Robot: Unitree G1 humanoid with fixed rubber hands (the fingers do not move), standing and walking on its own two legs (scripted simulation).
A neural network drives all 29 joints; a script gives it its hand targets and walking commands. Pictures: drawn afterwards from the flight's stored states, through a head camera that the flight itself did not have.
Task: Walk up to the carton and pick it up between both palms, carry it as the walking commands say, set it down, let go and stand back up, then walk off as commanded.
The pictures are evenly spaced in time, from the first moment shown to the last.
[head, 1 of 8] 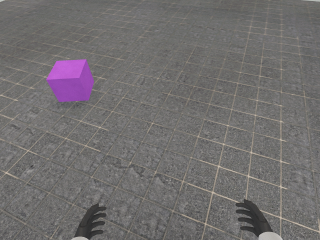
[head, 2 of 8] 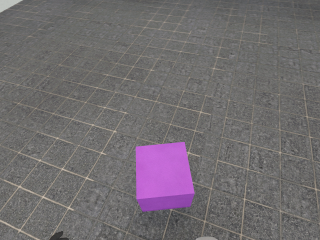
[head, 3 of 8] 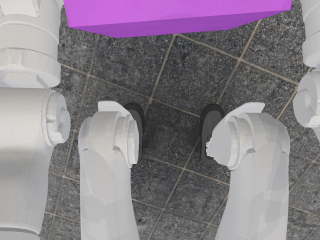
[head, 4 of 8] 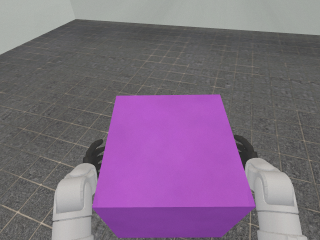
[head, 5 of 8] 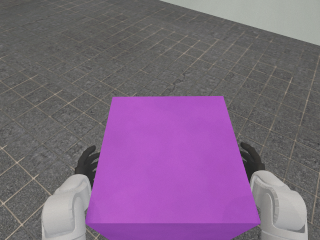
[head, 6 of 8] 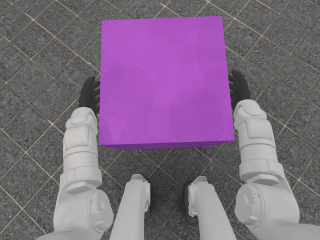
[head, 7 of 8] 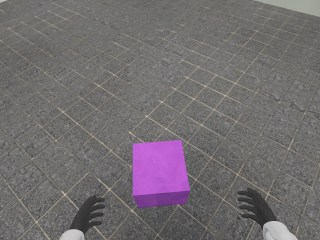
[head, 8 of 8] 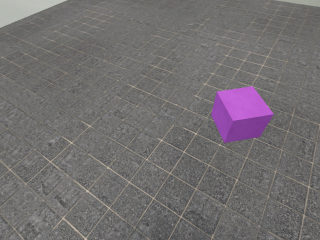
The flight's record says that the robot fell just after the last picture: no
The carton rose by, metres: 0.67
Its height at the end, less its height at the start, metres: +0.00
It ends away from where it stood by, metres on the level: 2.00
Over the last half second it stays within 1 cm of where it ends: yes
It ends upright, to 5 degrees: yes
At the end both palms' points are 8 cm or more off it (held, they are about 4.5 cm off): yes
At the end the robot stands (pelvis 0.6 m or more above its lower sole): yes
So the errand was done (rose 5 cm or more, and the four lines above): yes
